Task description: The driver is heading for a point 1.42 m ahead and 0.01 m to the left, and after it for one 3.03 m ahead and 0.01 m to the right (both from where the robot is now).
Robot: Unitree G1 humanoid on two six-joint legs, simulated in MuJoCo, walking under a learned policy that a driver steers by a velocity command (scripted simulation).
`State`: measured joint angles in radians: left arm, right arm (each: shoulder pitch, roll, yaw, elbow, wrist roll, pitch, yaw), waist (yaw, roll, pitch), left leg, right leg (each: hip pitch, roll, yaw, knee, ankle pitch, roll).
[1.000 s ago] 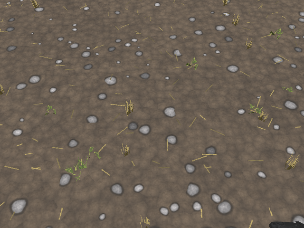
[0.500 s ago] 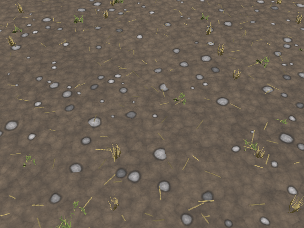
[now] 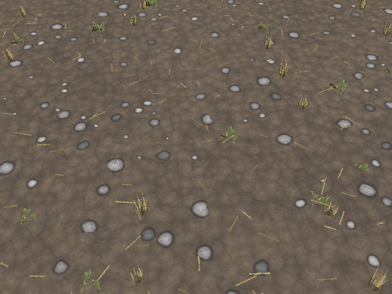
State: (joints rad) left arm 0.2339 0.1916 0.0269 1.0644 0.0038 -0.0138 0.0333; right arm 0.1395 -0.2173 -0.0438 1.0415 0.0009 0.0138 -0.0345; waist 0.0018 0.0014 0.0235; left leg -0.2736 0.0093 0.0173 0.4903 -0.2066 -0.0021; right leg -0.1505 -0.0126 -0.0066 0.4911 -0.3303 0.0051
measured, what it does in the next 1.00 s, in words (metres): stands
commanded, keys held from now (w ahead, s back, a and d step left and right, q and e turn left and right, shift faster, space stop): shift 1.00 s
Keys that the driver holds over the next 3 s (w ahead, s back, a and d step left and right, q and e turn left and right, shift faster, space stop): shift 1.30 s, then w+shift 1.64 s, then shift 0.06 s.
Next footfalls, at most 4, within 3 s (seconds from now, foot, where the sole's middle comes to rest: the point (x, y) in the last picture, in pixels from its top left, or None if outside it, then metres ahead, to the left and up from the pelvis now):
1.62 left None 0.14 0.17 -0.77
2.10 right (221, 253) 0.66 -0.05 -0.77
2.60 left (163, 153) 1.13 0.18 -0.77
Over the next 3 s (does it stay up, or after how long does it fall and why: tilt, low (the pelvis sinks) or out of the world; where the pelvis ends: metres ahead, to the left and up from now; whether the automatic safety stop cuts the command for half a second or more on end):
stays up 1.26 0.10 -0.01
